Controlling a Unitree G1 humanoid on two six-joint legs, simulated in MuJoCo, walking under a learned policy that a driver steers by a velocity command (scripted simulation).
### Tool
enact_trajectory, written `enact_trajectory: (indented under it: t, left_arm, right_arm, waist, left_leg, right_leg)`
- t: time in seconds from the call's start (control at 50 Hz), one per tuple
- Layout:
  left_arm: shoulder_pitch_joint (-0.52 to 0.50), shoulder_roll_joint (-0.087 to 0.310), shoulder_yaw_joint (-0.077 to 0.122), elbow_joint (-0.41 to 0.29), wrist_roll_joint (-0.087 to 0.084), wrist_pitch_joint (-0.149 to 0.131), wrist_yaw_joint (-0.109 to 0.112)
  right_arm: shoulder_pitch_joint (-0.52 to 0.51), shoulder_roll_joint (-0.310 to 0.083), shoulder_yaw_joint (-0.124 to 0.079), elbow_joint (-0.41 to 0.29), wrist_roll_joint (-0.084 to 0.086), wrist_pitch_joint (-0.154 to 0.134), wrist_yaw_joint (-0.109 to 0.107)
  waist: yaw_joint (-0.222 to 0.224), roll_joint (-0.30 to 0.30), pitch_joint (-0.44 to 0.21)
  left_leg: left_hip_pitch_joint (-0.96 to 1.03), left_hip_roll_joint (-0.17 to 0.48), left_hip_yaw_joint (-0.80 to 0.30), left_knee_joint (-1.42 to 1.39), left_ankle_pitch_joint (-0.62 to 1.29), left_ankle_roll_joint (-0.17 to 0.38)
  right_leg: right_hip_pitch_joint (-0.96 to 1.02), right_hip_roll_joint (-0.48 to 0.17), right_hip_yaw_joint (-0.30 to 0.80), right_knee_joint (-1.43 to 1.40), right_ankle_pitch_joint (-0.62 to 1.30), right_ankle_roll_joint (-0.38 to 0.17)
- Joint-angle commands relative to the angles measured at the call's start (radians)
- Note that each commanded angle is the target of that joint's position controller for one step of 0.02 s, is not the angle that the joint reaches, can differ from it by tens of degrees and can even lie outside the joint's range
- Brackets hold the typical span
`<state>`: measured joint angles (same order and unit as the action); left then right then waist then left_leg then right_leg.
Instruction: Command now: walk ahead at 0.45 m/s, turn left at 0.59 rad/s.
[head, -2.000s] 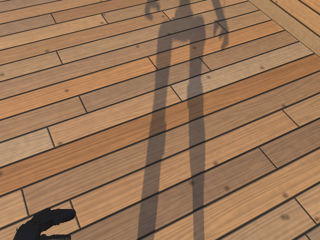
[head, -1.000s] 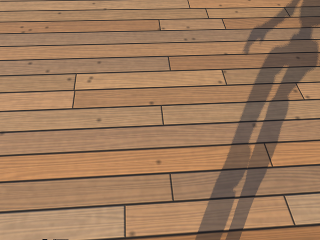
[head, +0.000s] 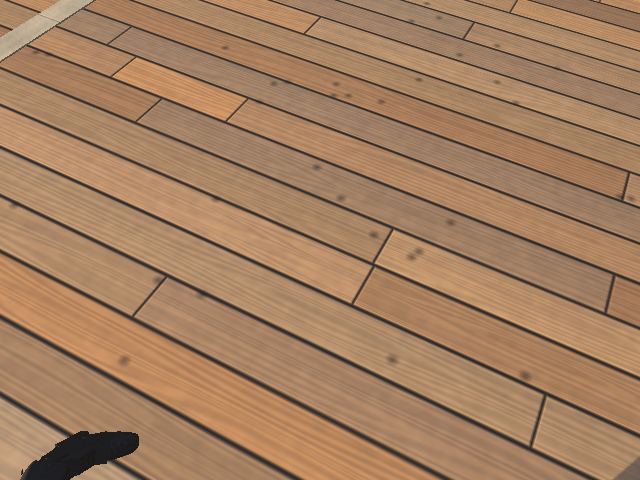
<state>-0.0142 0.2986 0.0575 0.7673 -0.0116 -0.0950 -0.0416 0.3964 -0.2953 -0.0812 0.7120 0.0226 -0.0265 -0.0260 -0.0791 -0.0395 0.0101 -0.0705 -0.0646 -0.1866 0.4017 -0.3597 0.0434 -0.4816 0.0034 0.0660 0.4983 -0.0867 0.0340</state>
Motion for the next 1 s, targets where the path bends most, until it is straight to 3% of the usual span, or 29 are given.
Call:
enact_trajectory:
  t: [0.02,0.04,0.06,0.08,0.1,0.12,0.14,0.18,0.24,0.28,0.36,0.44,0.48,0.5,0.52,0.54,0.56,0.58,0.6,0.62,0.64,0.66,0.68,0.72,0.78,0.84,0.92,1.0]
  left_arm:
    - [0.046,0.133,0.046,-0.044,0.001,-0.032,0.007]
    - [0.162,0.167,0.062,-0.024,0.012,-0.036,0.014]
    - [0.313,0.234,0.077,-0.009,0.027,-0.034,0.024]
    - [0.359,0.277,0.086,0.021,0.027,-0.023,0.012]
    - [0.298,0.175,0.062,-0.001,0.007,-0.021,0.012]
    - [0.254,0.123,0.049,-0.012,0.003,-0.013,0.018]
    - [0.214,0.102,0.04,-0.017,0.013,-0.008,0.021]
    - [0.192,0.074,0.03,-0.006,0.023,-0.007,0.029]
    - [0.213,0.095,0.037,0.017,0.015,-0.02,0.033]
    - [0.225,0.119,0.044,0.025,0.015,-0.019,0.035]
    - [0.238,0.145,0.046,0.031,0.01,-0.007,0.04]
    - [0.301,0.182,0.053,0.054,-0.008,0.014,0.043]
    - [0.302,0.213,0.062,0.052,-0.017,0.028,0.048]
    - [0.302,0.229,0.067,0.05,-0.021,0.036,0.053]
    - [0.293,0.235,0.068,0.044,-0.024,0.045,0.057]
    - [0.292,0.21,0.056,0.037,-0.018,0.045,0.062]
    - [0.35,0.083,0.018,0.002,0.033,0.037,0.055]
    - [0.357,0.065,-0.004,-0.048,0.021,0.0,0.042]
    - [0.231,0.166,0.022,-0.069,-0.018,-0.025,0.03]
    - [0.187,0.159,0.017,-0.091,-0.032,-0.04,0.025]
    - [0.189,0.141,0.014,-0.077,-0.011,-0.045,0.033]
    - [0.203,0.15,0.02,-0.069,0.008,-0.039,0.037]
    - [0.222,0.153,0.023,-0.065,0.013,-0.027,0.035]
    - [0.246,0.125,0.018,-0.051,0.021,-0.005,0.033]
    - [0.161,0.083,0.003,-0.073,0.027,0.008,0.033]
    - [0.054,0.06,-0.009,-0.094,0.019,0.002,0.025]
    - [-0.025,0.075,-0.01,-0.117,-0.003,-0.006,0.006]
    - [-0.026,0.088,-0.007,-0.141,-0.005,-0.009,-0.018]
  right_arm:
    - [-0.045,-0.138,-0.035,-0.061,0.001,-0.004,-0.004]
    - [-0.058,-0.096,-0.02,-0.071,-0.007,-0.006,-0.003]
    - [-0.042,-0.033,0.0,-0.098,-0.018,-0.009,-0.003]
    - [0.049,-0.04,0.004,-0.129,0.015,-0.021,-0.005]
    - [0.036,-0.135,-0.017,-0.092,0.026,-0.019,-0.006]
    - [-0.046,-0.164,-0.025,-0.094,0.016,-0.015,-0.002]
    - [-0.076,-0.15,-0.025,-0.092,0.006,-0.013,-0.002]
    - [-0.106,-0.115,-0.023,-0.102,0.004,-0.009,0.01]
    - [-0.139,-0.066,-0.009,-0.127,0.006,0.0,0.018]
    - [-0.173,-0.056,-0.002,-0.146,0.003,-0.001,0.022]
    - [-0.282,-0.033,0.013,-0.173,0.002,-0.014,0.049]
    - [-0.375,-0.033,0.015,-0.212,0.006,-0.013,0.076]
    - [-0.352,-0.068,-0.002,-0.219,0.0,-0.009,0.081]
    - [-0.297,-0.097,-0.017,-0.211,-0.003,-0.004,0.081]
    - [-0.174,-0.136,-0.041,-0.181,-0.002,0.0,0.077]
    - [0.001,-0.191,-0.074,-0.132,0.003,0.009,0.062]
    - [0.061,-0.281,-0.09,-0.113,0.011,0.018,0.04]
    - [0.033,-0.309,-0.081,-0.16,0.007,-0.003,0.049]
    - [0.023,-0.218,-0.057,-0.154,-0.002,-0.02,0.058]
    - [-0.016,-0.191,-0.046,-0.144,-0.005,-0.031,0.058]
    - [-0.085,-0.169,-0.038,-0.147,-0.004,-0.036,0.057]
    - [-0.136,-0.144,-0.029,-0.157,-0.012,-0.038,0.054]
    - [-0.164,-0.133,-0.023,-0.168,-0.021,-0.038,0.049]
    - [-0.173,-0.124,-0.018,-0.154,-0.019,-0.045,0.04]
    - [-0.131,-0.137,-0.017,-0.114,-0.019,-0.048,0.022]
    - [-0.093,-0.144,-0.015,-0.08,-0.016,-0.047,0.017]
    - [-0.035,-0.157,-0.015,-0.028,-0.013,-0.051,0.022]
    - [-0.013,-0.167,-0.022,0.014,-0.014,-0.035,0.017]
  waist:
    - [0.096,0.185,-0.024]
    - [0.151,0.156,-0.103]
    - [0.189,-0.026,-0.236]
    - [0.133,-0.324,-0.274]
    - [0.138,-0.178,-0.157]
    - [0.146,-0.109,-0.06]
    - [0.127,-0.055,-0.025]
    - [0.105,-0.06,0.012]
    - [0.104,-0.055,0.023]
    - [0.108,-0.036,0.026]
    - [0.143,-0.021,0.049]
    - [0.161,-0.017,0.077]
    - [0.122,-0.043,0.04]
    - [0.082,-0.062,-0.002]
    - [0.007,-0.055,-0.069]
    - [-0.085,-0.017,-0.151]
    - [-0.034,0.223,-0.226]
    - [0.009,0.302,-0.408]
    - [-0.048,0.16,-0.333]
    - [-0.022,0.135,-0.193]
    - [0.03,0.043,-0.122]
    - [0.066,0.056,-0.086]
    - [0.093,0.079,-0.073]
    - [0.108,0.083,-0.065]
    - [0.08,0.088,-0.021]
    - [0.03,0.102,0.006]
    - [-0.012,0.111,0.05]
    - [0.001,0.116,0.059]
  left_leg:
    - [-0.103,0.192,-0.217,0.003,0.225,0.12]
    - [-0.174,0.139,-0.17,0.161,0.237,0.084]
    - [-0.373,0.04,-0.05,0.481,0.048,0.024]
    - [-0.647,-0.017,0.006,0.739,-0.268,-0.012]
    - [-0.731,0.057,-0.019,0.855,-0.191,-0.023]
    - [-0.735,0.094,0.013,0.865,-0.104,-0.021]
    - [-0.695,0.124,0.03,0.842,-0.034,-0.021]
    - [-0.638,0.171,0.04,0.784,0.043,-0.019]
    - [-0.662,0.188,0.07,0.721,0.098,-0.033]
    - [-0.688,0.191,0.081,0.639,0.165,-0.045]
    - [-0.627,0.175,0.153,0.399,0.356,-0.038]
    - [-0.585,0.145,0.214,0.255,0.349,-0.003]
    - [-0.498,0.089,0.261,0.228,0.256,0.036]
    - [-0.414,0.051,0.286,0.227,0.204,0.06]
    - [-0.248,0.012,0.3,0.192,0.206,0.093]
    - [0.031,0.0,0.258,0.146,0.247,0.134]
    - [0.348,0.227,-0.117,0.139,0.224,0.226]
    - [0.508,0.409,-0.672,-0.045,-0.003,0.407]
    - [0.461,0.379,-0.582,-0.104,-0.028,0.338]
    - [0.319,0.342,-0.437,-0.114,0.04,0.3]
    - [0.167,0.295,-0.333,-0.116,0.148,0.266]
    - [0.061,0.262,-0.26,-0.128,0.262,0.253]
    - [-0.011,0.242,-0.226,-0.15,0.318,0.25]
    - [-0.091,0.232,-0.158,-0.174,0.43,0.259]
    - [-0.149,0.195,-0.058,-0.2,0.467,0.237]
    - [-0.17,0.159,0.001,-0.199,0.362,0.187]
    - [-0.055,0.23,-0.014,-0.192,0.297,0.18]
    - [0.134,0.304,-0.006,-0.117,0.476,0.15]
  right_leg:
    - [0.215,0.011,-0.028,-0.062,-0.009,-0.038]
    - [0.404,-0.061,0.031,-0.058,-0.027,-0.079]
    - [0.678,-0.259,0.28,-0.092,-0.156,-0.156]
    - [0.808,-0.415,0.716,-0.225,-0.422,-0.278]
    - [0.725,-0.404,0.674,-0.254,-0.568,-0.262]
    - [0.613,-0.362,0.5,-0.251,-0.478,-0.224]
    - [0.522,-0.316,0.383,-0.265,-0.354,-0.202]
    - [0.419,-0.267,0.224,-0.301,-0.17,-0.189]
    - [0.4,-0.261,0.094,-0.341,-0.003,-0.211]
    - [0.416,-0.266,0.026,-0.352,0.094,-0.223]
    - [0.427,-0.232,-0.128,-0.356,0.185,-0.193]
    - [0.516,-0.265,-0.196,-0.326,0.284,-0.169]
    - [0.57,-0.273,-0.235,-0.222,0.587,-0.15]
    - [0.585,-0.272,-0.252,-0.117,0.748,-0.14]
    - [0.549,-0.259,-0.272,0.054,0.818,-0.124]
    - [0.392,-0.226,-0.285,0.297,0.703,-0.089]
    - [0.032,-0.117,-0.282,0.646,-0.085,-0.042]
    - [-0.22,0.045,-0.056,0.897,-0.537,-0.021]
    - [-0.323,-0.018,0.039,0.914,-0.446,-0.036]
    - [-0.335,-0.054,0.022,0.841,-0.354,-0.053]
    - [-0.276,-0.096,0.022,0.751,-0.287,-0.049]
    - [-0.21,-0.119,0.026,0.678,-0.248,-0.04]
    - [-0.157,-0.129,0.027,0.654,-0.222,-0.031]
    - [-0.12,-0.132,-0.002,0.59,-0.187,0.002]
    - [-0.133,-0.123,-0.025,0.415,-0.021,0.038]
    - [-0.071,-0.087,-0.039,0.191,0.189,0.036]
    - [-0.108,-0.078,-0.039,0.078,0.234,-0.005]
    - [-0.179,-0.062,-0.046,0.036,0.051,-0.08]
